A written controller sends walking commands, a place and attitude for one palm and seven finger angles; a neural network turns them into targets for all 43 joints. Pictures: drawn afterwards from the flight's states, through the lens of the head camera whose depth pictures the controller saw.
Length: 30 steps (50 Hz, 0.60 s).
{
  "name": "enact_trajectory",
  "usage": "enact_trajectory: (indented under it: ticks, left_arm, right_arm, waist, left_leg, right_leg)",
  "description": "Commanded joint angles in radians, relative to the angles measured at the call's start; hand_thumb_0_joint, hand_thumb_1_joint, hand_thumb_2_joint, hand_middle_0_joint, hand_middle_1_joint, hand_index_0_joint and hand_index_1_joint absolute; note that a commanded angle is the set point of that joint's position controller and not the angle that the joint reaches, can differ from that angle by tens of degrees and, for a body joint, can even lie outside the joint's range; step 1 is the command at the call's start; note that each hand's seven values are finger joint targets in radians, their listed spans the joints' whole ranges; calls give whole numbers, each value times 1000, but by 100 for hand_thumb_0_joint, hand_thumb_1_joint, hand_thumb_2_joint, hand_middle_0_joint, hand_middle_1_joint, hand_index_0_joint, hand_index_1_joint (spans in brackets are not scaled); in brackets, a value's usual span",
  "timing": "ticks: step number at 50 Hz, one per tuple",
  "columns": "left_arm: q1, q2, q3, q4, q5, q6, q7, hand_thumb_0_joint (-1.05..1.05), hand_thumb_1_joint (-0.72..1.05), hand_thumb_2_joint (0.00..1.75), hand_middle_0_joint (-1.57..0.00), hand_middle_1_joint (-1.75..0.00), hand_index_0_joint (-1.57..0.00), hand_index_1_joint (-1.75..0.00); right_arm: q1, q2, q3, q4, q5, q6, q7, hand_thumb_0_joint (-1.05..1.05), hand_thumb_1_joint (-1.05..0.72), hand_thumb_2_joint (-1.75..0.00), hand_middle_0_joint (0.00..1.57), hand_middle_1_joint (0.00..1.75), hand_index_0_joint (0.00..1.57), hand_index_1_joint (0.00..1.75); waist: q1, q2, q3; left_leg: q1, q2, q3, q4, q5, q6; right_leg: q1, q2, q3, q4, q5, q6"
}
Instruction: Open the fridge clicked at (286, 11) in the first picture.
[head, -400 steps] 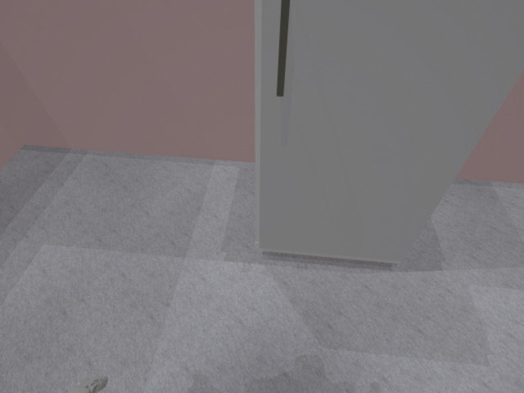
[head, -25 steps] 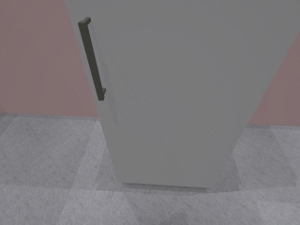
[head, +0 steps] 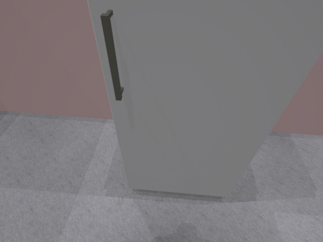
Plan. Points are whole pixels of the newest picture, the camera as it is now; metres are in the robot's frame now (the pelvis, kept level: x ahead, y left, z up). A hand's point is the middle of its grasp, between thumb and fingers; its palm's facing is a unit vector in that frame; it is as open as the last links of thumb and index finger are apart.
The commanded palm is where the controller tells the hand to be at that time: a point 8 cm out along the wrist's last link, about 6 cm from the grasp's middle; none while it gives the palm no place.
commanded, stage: come to a stop and stand still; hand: left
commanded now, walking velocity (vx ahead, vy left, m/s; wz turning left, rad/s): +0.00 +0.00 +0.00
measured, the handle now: (114, 60) +0.53 +0.17 +0.20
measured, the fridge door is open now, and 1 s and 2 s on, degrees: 0 0 0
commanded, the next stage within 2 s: look again from close up in 0.28 s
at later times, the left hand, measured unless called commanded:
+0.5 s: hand out of the picture -0.04 +0.16 -0.18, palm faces +0.06 -0.98 -0.17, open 7.4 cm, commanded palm none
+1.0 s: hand out of the picture -0.01 +0.16 -0.18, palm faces +0.05 -0.99 -0.16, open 7.4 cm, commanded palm none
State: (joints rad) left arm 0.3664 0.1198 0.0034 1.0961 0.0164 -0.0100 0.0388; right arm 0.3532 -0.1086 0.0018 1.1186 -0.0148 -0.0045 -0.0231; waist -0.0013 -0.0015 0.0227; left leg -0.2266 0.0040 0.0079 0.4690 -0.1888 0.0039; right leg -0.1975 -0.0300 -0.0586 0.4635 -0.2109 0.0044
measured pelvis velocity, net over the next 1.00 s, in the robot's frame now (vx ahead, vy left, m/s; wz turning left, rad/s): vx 0.00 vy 0.00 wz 0.00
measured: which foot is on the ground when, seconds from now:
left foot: down 0.00-1.00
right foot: down 0.00-1.00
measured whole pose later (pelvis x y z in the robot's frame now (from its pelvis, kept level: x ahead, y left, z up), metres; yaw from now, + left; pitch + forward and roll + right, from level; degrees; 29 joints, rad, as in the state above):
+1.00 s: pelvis +0.00 +0.00 +0.00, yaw +0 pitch -2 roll +0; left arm 0.34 0.12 0.01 1.07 0.02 -0.01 0.04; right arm 0.31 -0.11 -0.01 1.11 -0.02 -0.01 -0.02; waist 0.00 -0.01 0.03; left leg -0.26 0.00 0.01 0.47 -0.18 0.01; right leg -0.23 -0.03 -0.05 0.47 -0.21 0.01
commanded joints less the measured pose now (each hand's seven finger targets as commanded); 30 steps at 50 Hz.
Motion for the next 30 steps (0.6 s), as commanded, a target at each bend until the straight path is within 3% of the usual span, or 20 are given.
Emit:
enact_trajectory:
  ticks: [1, 4, 9, 19, 24, 30]
  left_arm:
    - [78, 84, 19, -29, 3, -14, 6, 0, 90, 90, -20, -30, -20, -30]
    - [81, 79, 20, -32, 4, -12, 5, 0, 90, 90, -20, -30, -20, -30]
    - [79, 79, 21, -35, 5, -13, 5, 0, 90, 90, -20, -30, -20, -30]
    - [82, 82, 24, -41, 7, -15, 4, 0, 90, 90, -20, -30, -20, -30]
    - [84, 84, 25, -43, 6, -16, 3, 0, 90, 90, -20, -30, -20, -30]
    - [80, 89, 24, -46, 6, -19, 4, 0, 90, 90, -20, -30, -20, -30]
  right_arm:
    - [57, -100, -17, -39, 1, -15, -3, 0, -90, -90, 20, 30, 20, 30]
    - [54, -100, -20, -41, 0, -15, -2, 0, -90, -90, 20, 30, 20, 30]
    - [52, -101, -23, -50, 0, -11, -1, 0, -90, -90, 20, 30, 20, 30]
    - [43, -103, -27, -58, -1, -10, 1, 0, -90, -90, 20, 30, 20, 30]
    - [41, -98, -26, -59, -1, -9, 2, 0, -90, -90, 20, 30, 20, 30]
    - [44, -91, -24, -55, 0, -9, 3, 0, -90, -90, 20, 30, 20, 30]
  waist:
    - [7, 24, 99]
    - [9, 42, 103]
    - [5, -1, 107]
    - [3, 21, 93]
    - [4, -15, 96]
    - [2, -7, 79]
  left_leg:
    - [-126, 77, -103, -161, -165, 16]
    - [-142, 80, -116, -178, -205, 19]
    - [-133, 73, -114, -166, -203, 18]
    - [-132, 73, -112, -166, -215, 19]
    - [-122, 62, -100, -143, -187, 18]
    - [-101, 63, -90, -128, -143, 16]
  right_leg:
    - [-23, -68, 83, -101, -105, -41]
    - [-27, -66, 80, -94, -113, -41]
    - [-54, -70, 88, -104, -144, -40]
    - [-65, -69, 95, -105, -154, -39]
    - [-85, -77, 106, -123, -183, -41]
    - [-81, -79, 105, -125, -163, -43]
